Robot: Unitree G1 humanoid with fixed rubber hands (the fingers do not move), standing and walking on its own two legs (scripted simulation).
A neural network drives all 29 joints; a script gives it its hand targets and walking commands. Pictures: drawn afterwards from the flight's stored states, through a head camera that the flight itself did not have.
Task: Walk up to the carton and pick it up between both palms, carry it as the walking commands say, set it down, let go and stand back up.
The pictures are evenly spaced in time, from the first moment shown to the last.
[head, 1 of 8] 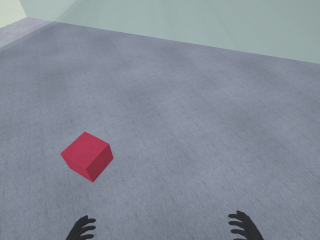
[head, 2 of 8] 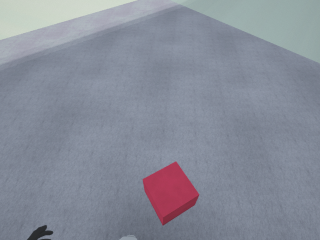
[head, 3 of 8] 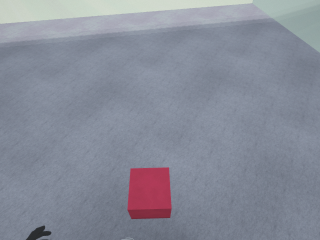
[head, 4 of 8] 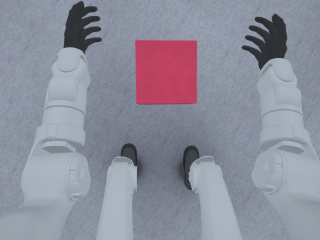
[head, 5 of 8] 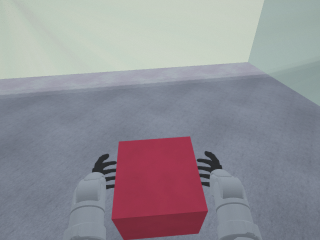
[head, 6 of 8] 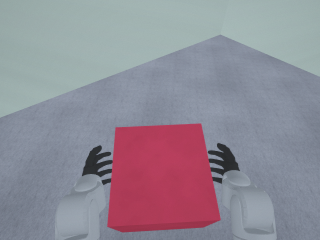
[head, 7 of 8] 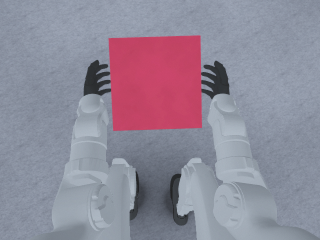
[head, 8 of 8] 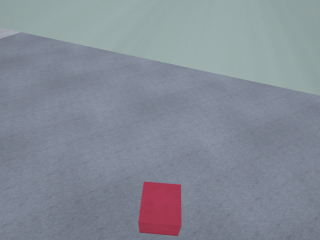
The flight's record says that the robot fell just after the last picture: no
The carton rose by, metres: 0.70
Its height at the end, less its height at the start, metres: +0.00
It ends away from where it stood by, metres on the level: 1.74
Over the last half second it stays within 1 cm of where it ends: yes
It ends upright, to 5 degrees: yes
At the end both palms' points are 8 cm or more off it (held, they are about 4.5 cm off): yes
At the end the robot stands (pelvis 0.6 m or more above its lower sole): yes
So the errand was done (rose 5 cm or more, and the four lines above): yes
